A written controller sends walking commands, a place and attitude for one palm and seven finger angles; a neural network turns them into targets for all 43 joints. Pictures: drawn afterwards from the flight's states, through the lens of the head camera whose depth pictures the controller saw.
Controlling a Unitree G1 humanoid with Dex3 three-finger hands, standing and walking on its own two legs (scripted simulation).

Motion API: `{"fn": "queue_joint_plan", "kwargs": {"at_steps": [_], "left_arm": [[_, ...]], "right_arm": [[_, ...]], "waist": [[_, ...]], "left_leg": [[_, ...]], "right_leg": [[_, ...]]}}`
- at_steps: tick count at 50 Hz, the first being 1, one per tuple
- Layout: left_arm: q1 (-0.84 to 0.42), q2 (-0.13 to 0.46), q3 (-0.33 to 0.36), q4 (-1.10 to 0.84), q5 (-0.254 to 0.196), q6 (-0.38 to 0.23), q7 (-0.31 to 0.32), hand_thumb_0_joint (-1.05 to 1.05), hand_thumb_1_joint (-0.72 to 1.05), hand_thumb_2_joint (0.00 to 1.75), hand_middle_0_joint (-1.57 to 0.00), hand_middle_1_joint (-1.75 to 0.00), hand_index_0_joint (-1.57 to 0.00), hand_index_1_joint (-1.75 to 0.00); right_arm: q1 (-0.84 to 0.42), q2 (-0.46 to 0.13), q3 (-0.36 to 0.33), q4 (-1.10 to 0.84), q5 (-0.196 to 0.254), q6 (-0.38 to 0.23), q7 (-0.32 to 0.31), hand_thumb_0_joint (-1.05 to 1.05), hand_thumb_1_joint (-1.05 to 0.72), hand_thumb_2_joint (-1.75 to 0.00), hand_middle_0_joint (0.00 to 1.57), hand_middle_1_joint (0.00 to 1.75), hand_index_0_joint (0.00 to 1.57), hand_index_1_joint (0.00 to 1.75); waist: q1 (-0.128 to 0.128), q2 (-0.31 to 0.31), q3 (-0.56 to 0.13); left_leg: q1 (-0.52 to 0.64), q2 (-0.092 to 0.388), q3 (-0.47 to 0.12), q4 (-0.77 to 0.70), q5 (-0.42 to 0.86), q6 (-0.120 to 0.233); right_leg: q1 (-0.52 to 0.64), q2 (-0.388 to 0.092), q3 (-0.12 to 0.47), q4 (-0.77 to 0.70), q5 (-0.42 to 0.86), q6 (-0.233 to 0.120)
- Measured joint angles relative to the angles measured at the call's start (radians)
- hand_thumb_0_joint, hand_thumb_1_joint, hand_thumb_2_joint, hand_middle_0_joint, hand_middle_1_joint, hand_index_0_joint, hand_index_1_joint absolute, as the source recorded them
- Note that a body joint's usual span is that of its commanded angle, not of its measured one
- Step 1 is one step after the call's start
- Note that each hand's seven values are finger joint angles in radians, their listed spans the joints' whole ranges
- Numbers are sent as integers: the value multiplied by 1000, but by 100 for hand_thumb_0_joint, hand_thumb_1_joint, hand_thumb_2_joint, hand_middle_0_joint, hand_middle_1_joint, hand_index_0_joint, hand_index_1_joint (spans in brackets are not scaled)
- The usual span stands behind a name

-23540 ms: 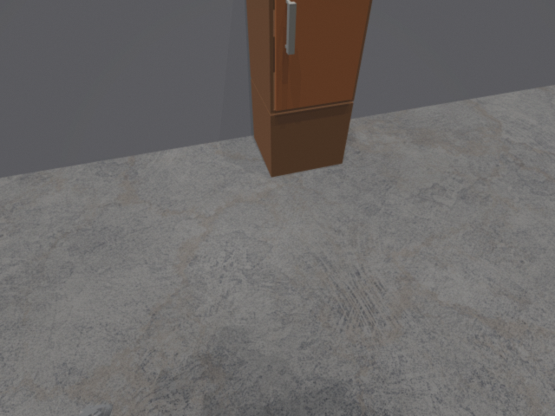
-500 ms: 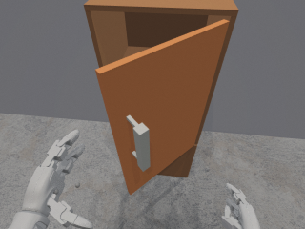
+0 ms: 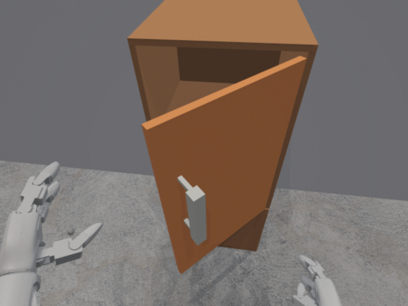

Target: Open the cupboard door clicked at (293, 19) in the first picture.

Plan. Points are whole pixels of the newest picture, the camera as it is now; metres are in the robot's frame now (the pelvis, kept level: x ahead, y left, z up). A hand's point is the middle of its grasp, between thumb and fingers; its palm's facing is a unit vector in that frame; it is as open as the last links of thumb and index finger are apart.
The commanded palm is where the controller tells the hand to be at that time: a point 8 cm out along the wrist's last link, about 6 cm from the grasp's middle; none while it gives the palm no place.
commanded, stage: draw the hand back to the body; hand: left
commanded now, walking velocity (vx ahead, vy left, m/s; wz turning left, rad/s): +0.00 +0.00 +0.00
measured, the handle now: (191, 210) +0.31 +0.07 +0.02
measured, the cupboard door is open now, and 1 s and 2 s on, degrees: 46 46 46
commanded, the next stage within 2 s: step back with the hand held close in 0.60 s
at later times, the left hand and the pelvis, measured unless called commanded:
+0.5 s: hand (64, 216) +0.19 +0.24 +0.15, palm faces +0.44 -0.80 -0.40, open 7.6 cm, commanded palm +0.14 +0.28 +0.17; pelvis +0.00 -0.02 +0.01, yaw -1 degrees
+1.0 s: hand (60, 223) +0.18 +0.24 +0.15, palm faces +0.32 -0.79 -0.51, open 7.4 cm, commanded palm +0.13 +0.29 +0.18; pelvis -0.02 -0.01 +0.00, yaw -2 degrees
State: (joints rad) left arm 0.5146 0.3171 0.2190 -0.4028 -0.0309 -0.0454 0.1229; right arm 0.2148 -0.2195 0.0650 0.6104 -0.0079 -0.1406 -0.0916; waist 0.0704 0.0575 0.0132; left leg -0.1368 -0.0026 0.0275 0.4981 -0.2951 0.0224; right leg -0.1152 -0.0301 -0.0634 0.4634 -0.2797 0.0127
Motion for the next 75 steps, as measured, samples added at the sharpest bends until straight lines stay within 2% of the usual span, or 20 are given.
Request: {"fn": "queue_joint_plan", "kwargs": {"at_steps": [14, 22, 37, 42, 46, 54, 60, 66, 72, 75], "left_arm": [[-72, 27, 118, 22, -16, -23, -4, 1, 69, 81, -21, -31, -20, -30], [-69, 8, 102, 34, -18, -25, -13, 1, 84, 88, -21, -31, -20, -30], [-76, 12, 106, 51, -19, -36, -17, 2, 89, 90, -21, -31, -21, -30], [-67, 43, 162, 16, -10, -90, -16, 2, 89, 90, -22, -31, -21, -30], [-10, 57, 164, -19, -8, -99, -17, 1, 89, 90, -21, -31, -20, -30], [51, 101, 162, -74, -6, -87, -12, 1, 89, 90, -22, -31, -21, -30], [47, 115, 194, -113, 3, -109, 4, 2, 88, 90, -22, -31, -21, -30], [25, 97, 214, -113, 25, -142, 15, 1, 89, 90, -22, -31, -21, -30], [13, 70, 204, -128, 26, -160, 30, 1, 89, 90, -22, -31, -21, -30], [13, 74, 194, -154, 18, -163, 41, 1, 88, 90, -22, -31, -21, -30]], "right_arm": [[-29, -12, -32, 28, -1, 29, 6, 1, -90, -90, 20, 30, 20, 30], [-28, -15, -41, 37, -2, 35, 9, 1, -90, -90, 20, 30, 20, 30], [-28, -8, -46, 53, -2, 22, 4, 1, -90, -90, 20, 30, 20, 30], [-44, -12, -38, 11, 1, 59, 8, 1, -90, -90, 20, 30, 20, 30], [-60, -20, -53, -21, 1, 92, 7, 1, -90, -90, 20, 30, 20, 30], [-56, -18, -76, -53, 12, 133, -5, 1, -90, -90, 20, 30, 20, 30], [-40, -8, -69, -69, 11, 121, -3, 1, -90, -90, 20, 30, 20, 30], [-22, 1, -57, -79, 10, 90, 5, 1, -90, -90, 20, 30, 20, 30], [-11, 2, -52, -50, 4, 68, 11, 1, -90, -90, 20, 30, 20, 30], [-11, -1, -54, -27, 3, 67, 8, 1, -90, -90, 20, 30, 20, 30]], "waist": [[10, 7, 20], [7, 10, 26], [7, 12, 36], [-26, 7, 25], [-47, 2, 29], [-59, -32, 41], [-56, -54, 47], [-51, -51, 51], [-49, -51, 51], [-56, -63, 59]], "left_leg": [[72, 14, 4, -79, 31, -15], [81, 21, 4, -96, 41, -21], [85, 33, 3, -103, 51, -29], [6, 39, -8, -67, 50, -27], [-40, 32, 8, -61, 60, -19], [-102, 15, 29, -31, 76, -1], [-148, 5, 31, 6, 90, 12], [-206, 3, 21, 70, 91, 21], [-278, 4, 0, 158, -1, 9], [-293, -3, -5, 172, 20, 9]], "right_leg": [[66, 17, 3, -73, 30, -14], [72, 25, 4, -85, 37, -20], [81, 38, 2, -104, 54, -29], [21, 43, -7, -105, 69, -27], [-36, 35, 8, -86, 79, -19], [-114, 15, 29, -33, 89, -2], [-161, 4, 31, 10, 100, 5], [-212, -1, 22, 69, 100, 7], [-252, 6, 12, 86, 118, -1], [-267, 2, 13, 105, 122, 3]]}}
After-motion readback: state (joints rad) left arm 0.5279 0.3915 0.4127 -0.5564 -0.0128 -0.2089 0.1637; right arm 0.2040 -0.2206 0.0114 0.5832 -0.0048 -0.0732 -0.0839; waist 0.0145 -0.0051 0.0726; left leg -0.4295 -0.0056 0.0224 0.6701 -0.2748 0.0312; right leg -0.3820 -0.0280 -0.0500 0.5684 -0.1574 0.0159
